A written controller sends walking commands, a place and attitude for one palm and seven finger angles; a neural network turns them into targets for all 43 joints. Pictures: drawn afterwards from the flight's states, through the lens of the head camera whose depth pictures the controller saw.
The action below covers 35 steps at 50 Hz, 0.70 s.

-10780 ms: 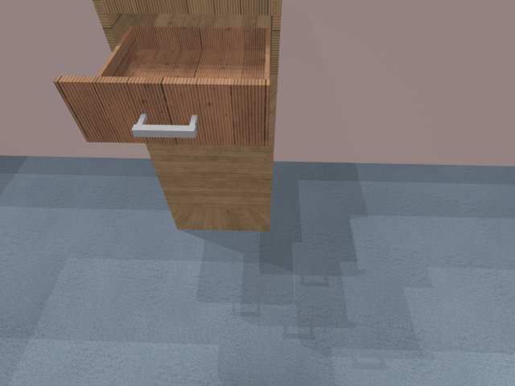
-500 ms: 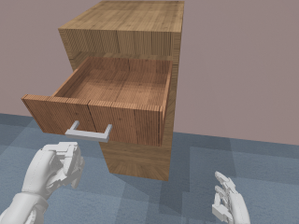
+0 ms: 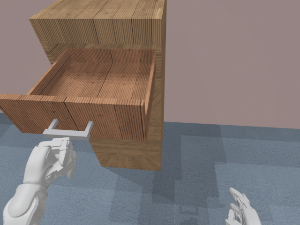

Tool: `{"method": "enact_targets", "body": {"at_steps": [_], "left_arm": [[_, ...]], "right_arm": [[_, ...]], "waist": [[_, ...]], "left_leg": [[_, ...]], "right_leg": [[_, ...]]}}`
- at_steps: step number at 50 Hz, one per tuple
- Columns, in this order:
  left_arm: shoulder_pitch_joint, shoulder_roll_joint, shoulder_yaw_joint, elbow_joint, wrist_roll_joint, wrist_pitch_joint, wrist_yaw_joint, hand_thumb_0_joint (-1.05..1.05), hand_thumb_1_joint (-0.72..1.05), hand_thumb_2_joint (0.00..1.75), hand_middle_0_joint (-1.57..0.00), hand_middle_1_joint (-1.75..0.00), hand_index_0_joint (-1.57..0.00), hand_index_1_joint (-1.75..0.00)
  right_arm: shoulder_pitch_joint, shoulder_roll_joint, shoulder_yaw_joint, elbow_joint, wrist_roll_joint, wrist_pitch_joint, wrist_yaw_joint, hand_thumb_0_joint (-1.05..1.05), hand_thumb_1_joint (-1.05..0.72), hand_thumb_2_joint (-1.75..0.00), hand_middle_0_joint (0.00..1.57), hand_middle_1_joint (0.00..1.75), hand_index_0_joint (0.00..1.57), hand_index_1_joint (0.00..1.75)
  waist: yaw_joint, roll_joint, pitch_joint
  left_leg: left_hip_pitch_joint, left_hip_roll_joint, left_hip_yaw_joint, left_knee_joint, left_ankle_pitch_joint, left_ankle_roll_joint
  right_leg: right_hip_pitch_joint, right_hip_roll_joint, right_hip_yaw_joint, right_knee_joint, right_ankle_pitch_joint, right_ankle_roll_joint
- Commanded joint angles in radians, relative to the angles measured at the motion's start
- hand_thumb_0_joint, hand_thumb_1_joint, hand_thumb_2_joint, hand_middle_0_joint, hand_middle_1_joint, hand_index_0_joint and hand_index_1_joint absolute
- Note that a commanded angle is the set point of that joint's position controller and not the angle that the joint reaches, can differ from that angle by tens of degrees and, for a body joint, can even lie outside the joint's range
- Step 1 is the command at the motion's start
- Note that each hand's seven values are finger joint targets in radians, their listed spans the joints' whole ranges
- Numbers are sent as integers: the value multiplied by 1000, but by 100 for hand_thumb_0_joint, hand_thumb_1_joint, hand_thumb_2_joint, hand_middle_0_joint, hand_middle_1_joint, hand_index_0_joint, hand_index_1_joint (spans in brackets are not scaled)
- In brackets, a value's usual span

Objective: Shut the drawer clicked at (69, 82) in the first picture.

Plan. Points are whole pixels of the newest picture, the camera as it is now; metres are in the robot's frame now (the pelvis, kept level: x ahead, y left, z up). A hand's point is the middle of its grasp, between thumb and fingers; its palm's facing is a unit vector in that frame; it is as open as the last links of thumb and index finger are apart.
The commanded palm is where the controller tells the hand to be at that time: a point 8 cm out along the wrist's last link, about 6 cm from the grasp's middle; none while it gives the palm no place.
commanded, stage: bring the fist close to the handle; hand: left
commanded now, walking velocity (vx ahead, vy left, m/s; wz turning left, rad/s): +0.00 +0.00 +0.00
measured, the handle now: (69, 129) +0.32 +0.24 +0.11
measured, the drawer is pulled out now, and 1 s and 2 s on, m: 0.29 0.29 0.16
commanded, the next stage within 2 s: push the drawer shut in 0.36 s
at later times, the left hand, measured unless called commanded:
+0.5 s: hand (62, 164) +0.22 +0.22 +0.11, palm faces +0.03 -1.00 -0.07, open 3.3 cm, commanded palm +0.20 +0.27 +0.11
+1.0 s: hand (68, 153) +0.25 +0.22 +0.10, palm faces +0.01 -1.00 -0.06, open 3.2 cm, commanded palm +0.26 +0.26 +0.11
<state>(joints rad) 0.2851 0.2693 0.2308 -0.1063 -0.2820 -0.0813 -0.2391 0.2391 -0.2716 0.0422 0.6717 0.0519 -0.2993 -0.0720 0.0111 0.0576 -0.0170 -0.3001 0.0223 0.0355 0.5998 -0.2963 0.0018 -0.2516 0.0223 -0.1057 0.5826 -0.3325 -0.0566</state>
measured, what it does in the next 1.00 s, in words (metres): stands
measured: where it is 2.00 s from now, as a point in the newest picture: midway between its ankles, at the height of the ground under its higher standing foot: outside the picture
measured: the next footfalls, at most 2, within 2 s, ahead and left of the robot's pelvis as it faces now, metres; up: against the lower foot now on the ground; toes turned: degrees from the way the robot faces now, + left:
none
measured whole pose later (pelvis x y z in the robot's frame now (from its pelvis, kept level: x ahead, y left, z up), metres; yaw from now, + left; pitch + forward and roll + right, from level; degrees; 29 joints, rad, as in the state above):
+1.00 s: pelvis -0.01 +0.03 +0.00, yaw +1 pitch +0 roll -1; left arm 0.07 0.25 0.16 0.05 -0.26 -0.11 -0.24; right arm 0.21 -0.26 0.06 0.69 0.06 -0.27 -0.08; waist 0.04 0.06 0.01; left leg -0.32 -0.02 0.03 0.61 -0.28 0.04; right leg -0.27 -0.02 -0.11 0.59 -0.32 -0.02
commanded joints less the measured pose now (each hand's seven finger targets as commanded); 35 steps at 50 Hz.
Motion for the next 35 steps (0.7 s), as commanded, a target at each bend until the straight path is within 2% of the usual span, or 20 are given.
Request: {"method": "enact_targets", "body": {"at_steps": [1,3,5,6,7,9,11,12,13,15,17,21,23,24,25,27,29,30,31,35], "left_arm": [[-194,197,123,-218,-34,-118,-26,0,90,90,-140,-160,-140,-160],[-135,212,160,-201,-47,-130,-43,0,90,90,-140,-160,-140,-160],[-142,205,162,-156,-60,-133,-67,0,90,90,-140,-160,-140,-160],[-130,220,185,-120,-64,-131,-70,0,90,90,-140,-160,-140,-160],[-108,191,166,-90,-70,-125,-85,0,90,90,-140,-160,-140,-160],[-107,183,158,-104,-80,-115,-103,0,90,90,-140,-160,-140,-160],[-106,182,156,-109,-81,-104,-110,0,90,90,-140,-160,-140,-160],[-81,190,167,-111,-79,-100,-111,0,90,90,-140,-160,-140,-160],[-91,177,147,-151,-78,-102,-113,0,90,90,-140,-160,-140,-160],[-116,187,147,-190,-75,-108,-107,0,90,90,-140,-160,-140,-160],[-115,193,157,-196,-70,-119,-90,0,90,90,-140,-160,-140,-160],[-95,182,152,-221,-65,-135,-73,0,90,90,-140,-160,-140,-160],[-56,157,133,-223,-63,-129,-75,0,90,90,-140,-160,-140,-160],[-68,141,112,-219,-63,-120,-77,0,90,90,-140,-160,-140,-160],[-128,153,102,-213,-58,-114,-77,0,90,90,-140,-160,-140,-160],[-194,128,65,-196,-51,-100,-69,0,90,90,-140,-160,-140,-160],[-241,150,75,-172,-51,-89,-66,0,90,90,-140,-160,-140,-160],[-267,151,71,-176,-48,-90,-67,0,90,90,-140,-160,-140,-160],[-267,174,93,-165,-40,-88,-56,0,90,90,-140,-160,-140,-160],[-361,150,61,-139,-32,-86,-43,0,90,90,-140,-160,-140,-160]], "right_arm": [[-128,-100,-41,-168,2,-74,-7,0,-90,-90,20,30,20,30],[-113,-102,-48,-173,1,-83,-5,0,-90,-90,20,30,20,30],[-112,-106,-46,-165,4,-84,-5,0,-90,-90,20,30,20,30],[-109,-110,-46,-156,2,-82,-6,0,-90,-90,20,30,20,30],[-106,-110,-48,-153,5,-77,-5,0,-90,-90,20,30,20,30],[-116,-113,-48,-168,9,-81,-3,0,-90,-90,20,30,20,30],[-120,-114,-49,-170,11,-79,-4,0,-90,-90,20,30,20,30],[-107,-114,-52,-174,9,-76,-2,0,-90,-90,20,30,20,30],[-113,-111,-50,-185,10,-79,1,0,-90,-90,20,30,20,30],[-112,-109,-49,-189,9,-84,0,0,-90,-90,20,30,20,30],[-107,-109,-49,-182,3,-82,-1,0,-90,-90,20,30,20,30],[-112,-107,-49,-178,2,-82,1,0,-90,-90,20,30,20,30],[-111,-102,-50,-183,4,-78,5,0,-90,-90,20,30,20,30],[-118,-102,-46,-186,5,-76,6,0,-90,-90,20,30,20,30],[-115,-108,-45,-178,7,-71,1,0,-90,-90,20,30,20,30],[-117,-108,-42,-169,5,-61,-4,0,-90,-90,20,30,20,30],[-118,-111,-43,-167,7,-57,-11,0,-90,-90,20,30,20,30],[-121,-111,-42,-169,6,-57,-14,0,-90,-90,20,30,20,30],[-122,-112,-41,-163,4,-51,-16,0,-90,-90,20,30,20,30],[-127,-103,-36,-168,5,-43,-16,0,-90,-90,20,30,20,30]], "waist": [[7,-6,-161],[15,-35,-204],[7,-62,-185],[9,-99,-156],[7,-89,-133],[11,-66,-138],[9,-77,-130],[15,-82,-149],[14,-62,-158],[9,-38,-166],[5,-64,-149],[6,-45,-153],[8,-19,-156],[6,-2,-141],[-10,-18,-127],[-20,-8,-85],[-23,-25,-90],[-20,-19,-117],[-16,-36,-117],[-13,-5,-164]], "left_leg": [[61,-18,-31,-42,160,27],[58,-20,-30,-32,194,28],[39,-21,-31,-24,193,26],[14,-19,-35,-21,184,26],[11,-21,-29,-21,182,26],[17,-23,-29,-21,175,26],[17,-21,-30,-15,185,28],[22,-22,-30,-19,198,29],[37,-24,-31,-22,211,31],[56,-23,-30,-27,216,31],[51,-20,-34,-28,204,33],[75,-17,-36,-34,208,34],[86,-18,-36,-43,217,32],[81,-17,-36,-46,206,30],[80,-17,-42,-49,188,31],[74,-13,-52,-59,145,32],[73,-12,-59,-66,115,31],[84,-13,-63,-68,119,31],[79,-8,-65,-70,116,32],[107,-9,-71,-82,134,25]], "right_leg": [[17,-52,115,-120,215,61],[48,-58,124,-107,313,74],[43,-65,132,-103,358,87],[39,-68,139,-108,348,90],[21,-66,141,-111,355,94],[18,-72,145,-112,351,97],[14,-73,149,-111,369,105],[19,-68,138,-105,381,100],[19,-66,128,-98,396,96],[12,-57,110,-91,377,85],[-7,-51,110,-97,346,83],[-15,-40,88,-92,312,67],[-20,-35,73,-85,314,61],[-31,-34,69,-87,303,59],[-44,-31,64,-88,274,60],[-80,-24,61,-99,210,56],[-82,-25,61,-104,164,56],[-72,-26,61,-99,164,54],[-69,-24,62,-103,152,52],[-56,-24,51,-84,167,47]]}}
